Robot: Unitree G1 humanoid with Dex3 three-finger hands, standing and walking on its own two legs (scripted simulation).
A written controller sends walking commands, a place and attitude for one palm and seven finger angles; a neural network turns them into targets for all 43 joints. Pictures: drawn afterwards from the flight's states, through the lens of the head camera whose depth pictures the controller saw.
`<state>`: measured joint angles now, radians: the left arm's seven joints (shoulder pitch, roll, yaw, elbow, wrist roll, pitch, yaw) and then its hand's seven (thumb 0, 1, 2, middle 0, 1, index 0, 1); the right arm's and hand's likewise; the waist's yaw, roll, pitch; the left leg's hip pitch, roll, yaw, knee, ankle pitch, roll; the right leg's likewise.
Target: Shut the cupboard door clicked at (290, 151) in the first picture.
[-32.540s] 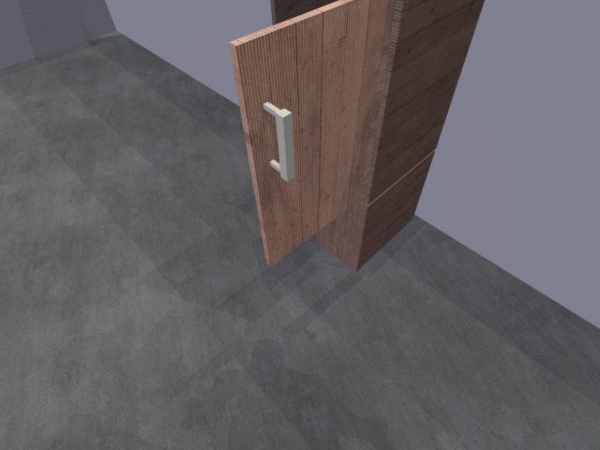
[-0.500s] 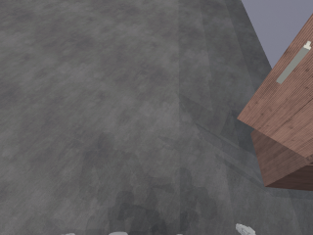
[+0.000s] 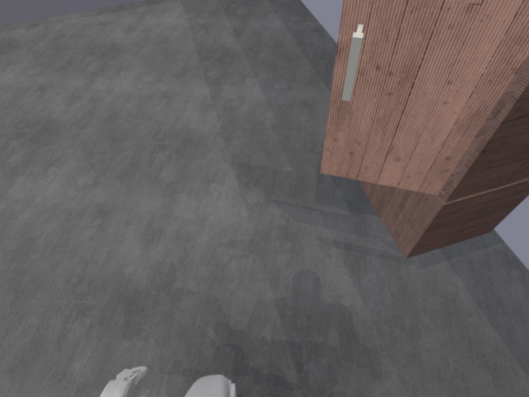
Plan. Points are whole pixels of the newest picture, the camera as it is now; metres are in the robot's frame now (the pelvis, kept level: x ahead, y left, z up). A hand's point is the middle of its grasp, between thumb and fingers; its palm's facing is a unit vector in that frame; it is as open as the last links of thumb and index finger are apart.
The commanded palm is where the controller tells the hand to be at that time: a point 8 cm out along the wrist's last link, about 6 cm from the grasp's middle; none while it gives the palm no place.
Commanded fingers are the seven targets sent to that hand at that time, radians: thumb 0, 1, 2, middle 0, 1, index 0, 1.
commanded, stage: turn to face it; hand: left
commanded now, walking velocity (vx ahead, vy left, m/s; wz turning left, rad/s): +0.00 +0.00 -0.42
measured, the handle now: (353, 64) +0.75 -0.17 +0.07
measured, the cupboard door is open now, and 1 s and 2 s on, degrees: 57 57 57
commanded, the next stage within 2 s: take the last steps up to it in 0.38 s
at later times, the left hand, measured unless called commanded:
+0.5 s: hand out of the picture +0.14 +0.22 -0.16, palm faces -0.17 -0.96 -0.21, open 7.4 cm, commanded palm none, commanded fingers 0.00 0.90 0.90 -0.20 -0.30 -0.20 -0.30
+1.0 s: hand (196, 389) +0.16 +0.15 -0.19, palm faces -0.26 -0.95 -0.15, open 7.4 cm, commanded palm none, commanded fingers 0.00 0.90 0.90 -0.20 -0.30 -0.20 -0.30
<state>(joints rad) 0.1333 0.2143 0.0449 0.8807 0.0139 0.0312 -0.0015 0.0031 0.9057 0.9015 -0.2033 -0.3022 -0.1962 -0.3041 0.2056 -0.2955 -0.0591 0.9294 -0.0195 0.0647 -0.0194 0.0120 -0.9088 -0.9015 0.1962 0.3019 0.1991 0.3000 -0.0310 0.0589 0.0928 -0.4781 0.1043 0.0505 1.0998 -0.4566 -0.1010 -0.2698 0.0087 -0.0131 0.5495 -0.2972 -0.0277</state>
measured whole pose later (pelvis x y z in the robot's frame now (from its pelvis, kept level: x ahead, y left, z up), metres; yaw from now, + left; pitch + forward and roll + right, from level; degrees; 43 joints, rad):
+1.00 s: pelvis +0.12 -0.03 -0.01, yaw -18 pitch +1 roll -2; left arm 0.32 0.19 0.05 1.08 0.02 0.00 -0.02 0.00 0.90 0.90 -0.20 -0.30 -0.20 -0.30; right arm 0.21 -0.22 -0.04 0.98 -0.04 -0.03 0.00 0.01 -0.91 -0.90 0.20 0.30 0.20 0.30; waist -0.01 -0.02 0.05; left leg -0.40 0.08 0.14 0.62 -0.20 -0.01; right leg -0.08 0.05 -0.03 0.55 -0.45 -0.04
